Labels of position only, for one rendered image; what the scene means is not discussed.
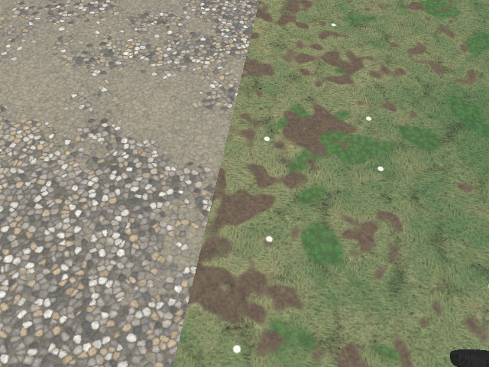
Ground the robot right hand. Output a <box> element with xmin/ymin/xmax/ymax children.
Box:
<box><xmin>450</xmin><ymin>349</ymin><xmax>489</xmax><ymax>367</ymax></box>

